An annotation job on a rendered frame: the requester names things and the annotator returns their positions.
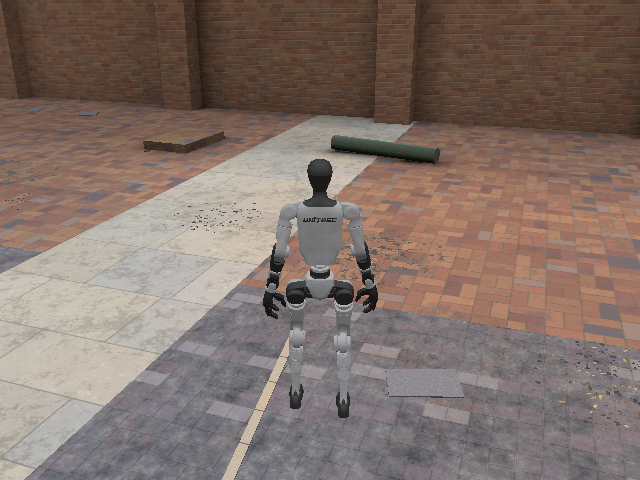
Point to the robot right forearm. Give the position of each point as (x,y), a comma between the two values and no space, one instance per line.
(365,269)

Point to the robot left forearm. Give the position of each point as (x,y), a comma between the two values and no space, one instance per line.
(275,271)

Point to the right robot hand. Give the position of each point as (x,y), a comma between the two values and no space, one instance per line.
(372,299)

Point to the robot left shin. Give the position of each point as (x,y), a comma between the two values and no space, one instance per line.
(295,363)

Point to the right robot thigh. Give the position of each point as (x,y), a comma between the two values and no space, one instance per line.
(343,301)

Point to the left robot hand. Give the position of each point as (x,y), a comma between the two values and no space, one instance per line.
(268,303)

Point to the robot right upper arm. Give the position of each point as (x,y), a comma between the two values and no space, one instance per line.
(351,212)

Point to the robot left upper arm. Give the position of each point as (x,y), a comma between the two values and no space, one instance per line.
(288,212)

